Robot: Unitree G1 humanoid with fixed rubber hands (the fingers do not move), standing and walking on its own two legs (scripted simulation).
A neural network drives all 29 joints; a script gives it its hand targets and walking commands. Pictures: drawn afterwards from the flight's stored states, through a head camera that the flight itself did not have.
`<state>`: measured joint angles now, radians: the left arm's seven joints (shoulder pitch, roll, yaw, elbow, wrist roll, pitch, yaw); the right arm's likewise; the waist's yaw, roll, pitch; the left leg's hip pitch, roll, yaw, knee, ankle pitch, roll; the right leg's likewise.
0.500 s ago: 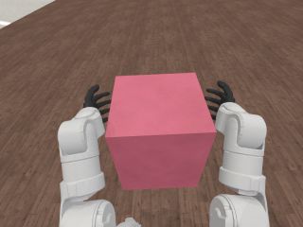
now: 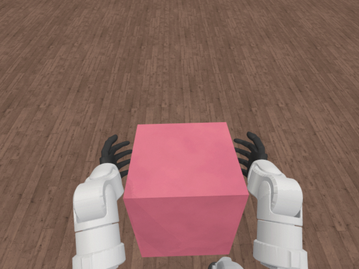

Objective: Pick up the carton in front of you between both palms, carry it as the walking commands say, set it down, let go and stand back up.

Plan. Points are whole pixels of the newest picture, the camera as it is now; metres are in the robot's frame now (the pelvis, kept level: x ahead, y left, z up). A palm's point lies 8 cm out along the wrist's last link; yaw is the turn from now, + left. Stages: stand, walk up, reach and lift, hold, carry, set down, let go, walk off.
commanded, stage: carry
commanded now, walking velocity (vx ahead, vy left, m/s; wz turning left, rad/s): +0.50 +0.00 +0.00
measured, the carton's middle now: (183, 190) +0.31 +0.00 -0.02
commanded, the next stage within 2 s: none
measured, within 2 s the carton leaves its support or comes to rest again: neither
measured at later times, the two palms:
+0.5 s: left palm (134, 83) +0.56 +0.13 +0.10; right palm (243, 81) +0.58 -0.17 +0.10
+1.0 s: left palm (133, 33) +0.88 +0.18 +0.08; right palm (214, 31) +0.89 -0.12 +0.09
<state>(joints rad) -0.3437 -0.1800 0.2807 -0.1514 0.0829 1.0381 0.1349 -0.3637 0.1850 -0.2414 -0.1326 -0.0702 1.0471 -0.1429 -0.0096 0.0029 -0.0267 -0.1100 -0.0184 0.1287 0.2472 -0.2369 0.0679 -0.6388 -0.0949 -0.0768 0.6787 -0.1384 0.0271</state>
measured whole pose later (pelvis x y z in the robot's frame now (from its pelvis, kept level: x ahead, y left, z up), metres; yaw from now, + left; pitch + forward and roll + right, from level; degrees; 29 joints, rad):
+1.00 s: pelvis +0.67 +0.02 +0.00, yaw +1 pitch +4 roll -1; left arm 0.12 -0.14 0.03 -0.44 0.06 1.09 0.14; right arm 0.11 0.14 -0.03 -0.43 -0.03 1.09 -0.12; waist -0.01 -0.01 -0.22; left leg -0.06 0.03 0.21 0.19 -0.20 0.03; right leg -0.59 -0.14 -0.13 0.66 -0.08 0.04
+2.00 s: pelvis +1.22 +0.01 -0.01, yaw +1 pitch +3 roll +1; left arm 0.10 -0.14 0.02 -0.55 0.05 1.13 0.13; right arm 0.11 0.14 -0.03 -0.55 -0.02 1.11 -0.13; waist -0.01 -0.02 -0.13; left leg -0.28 0.04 0.23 0.43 -0.20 0.05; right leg -0.22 -0.07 -0.13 0.46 -0.29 0.02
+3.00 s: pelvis +1.22 -0.01 -0.01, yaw +1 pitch +2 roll +0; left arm -0.19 -0.14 0.16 0.19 0.23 0.68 0.04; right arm -0.18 0.14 -0.15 0.18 -0.22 0.67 -0.04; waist 0.00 0.00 -0.07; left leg -0.30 0.08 0.20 0.49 -0.22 0.01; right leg -0.21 -0.04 -0.16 0.49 -0.31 -0.02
